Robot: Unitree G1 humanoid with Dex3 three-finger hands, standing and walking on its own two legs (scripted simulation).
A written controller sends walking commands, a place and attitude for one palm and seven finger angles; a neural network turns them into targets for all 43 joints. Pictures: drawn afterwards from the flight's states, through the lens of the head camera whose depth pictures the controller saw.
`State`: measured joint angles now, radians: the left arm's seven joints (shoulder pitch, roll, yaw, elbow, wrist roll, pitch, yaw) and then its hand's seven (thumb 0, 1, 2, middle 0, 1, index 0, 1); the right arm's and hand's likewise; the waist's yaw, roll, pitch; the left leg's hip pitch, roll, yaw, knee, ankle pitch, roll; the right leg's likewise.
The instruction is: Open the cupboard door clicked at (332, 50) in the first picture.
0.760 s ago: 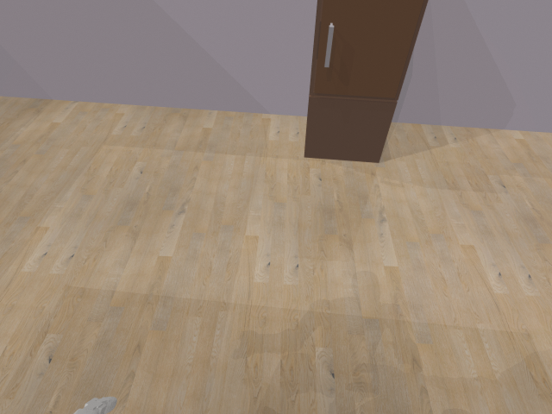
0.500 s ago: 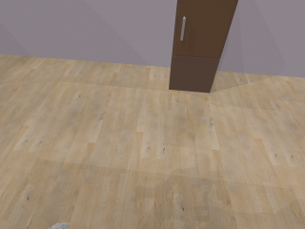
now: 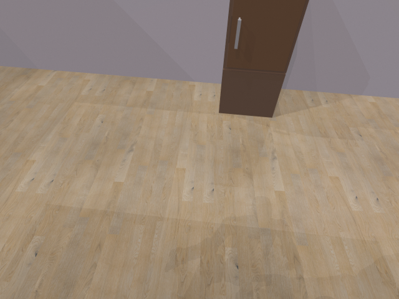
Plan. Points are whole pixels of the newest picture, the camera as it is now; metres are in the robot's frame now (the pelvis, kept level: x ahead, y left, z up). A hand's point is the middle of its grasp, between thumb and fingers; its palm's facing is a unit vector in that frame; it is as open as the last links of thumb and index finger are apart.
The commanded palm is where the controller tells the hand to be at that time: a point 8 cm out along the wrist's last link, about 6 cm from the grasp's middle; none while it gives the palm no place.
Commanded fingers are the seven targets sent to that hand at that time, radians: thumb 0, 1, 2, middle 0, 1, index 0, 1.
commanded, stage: stand and wait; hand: left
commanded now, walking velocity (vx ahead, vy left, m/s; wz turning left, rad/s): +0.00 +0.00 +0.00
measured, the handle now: (237, 33) +1.57 -0.15 -0.12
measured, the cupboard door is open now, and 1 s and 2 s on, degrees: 0 0 0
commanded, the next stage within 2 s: look at it before walking up in 0.06 s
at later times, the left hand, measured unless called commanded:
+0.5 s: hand out of the picture +0.07 +0.25 -0.16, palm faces -0.03 -0.94 -0.33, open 7.4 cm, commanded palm none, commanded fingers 0.00 0.90 0.90 -0.20 -0.30 -0.20 -0.30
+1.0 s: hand out of the picture +0.08 +0.25 -0.15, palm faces -0.03 -0.94 -0.33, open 7.4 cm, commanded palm none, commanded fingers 0.00 0.90 0.90 -0.20 -0.30 -0.20 -0.30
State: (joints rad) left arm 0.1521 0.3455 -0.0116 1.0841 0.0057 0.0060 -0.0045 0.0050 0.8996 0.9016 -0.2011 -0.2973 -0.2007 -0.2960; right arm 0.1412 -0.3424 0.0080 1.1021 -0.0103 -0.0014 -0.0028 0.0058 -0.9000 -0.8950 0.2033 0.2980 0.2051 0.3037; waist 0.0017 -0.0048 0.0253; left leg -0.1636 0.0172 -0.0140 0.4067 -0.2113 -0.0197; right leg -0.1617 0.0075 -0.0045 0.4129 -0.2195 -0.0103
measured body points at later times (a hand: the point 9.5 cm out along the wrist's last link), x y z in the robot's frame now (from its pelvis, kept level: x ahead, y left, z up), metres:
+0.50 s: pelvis +0.00 +0.00 +0.00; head +0.00 +0.00 +0.45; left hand +0.08 +0.30 -0.13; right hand +0.08 -0.29 -0.13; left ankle +0.01 +0.13 -0.74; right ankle +0.00 -0.11 -0.74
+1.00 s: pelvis +0.01 +0.00 +0.00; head +0.01 +0.00 +0.45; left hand +0.08 +0.30 -0.13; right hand +0.09 -0.29 -0.13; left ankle +0.01 +0.13 -0.74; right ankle +0.00 -0.11 -0.74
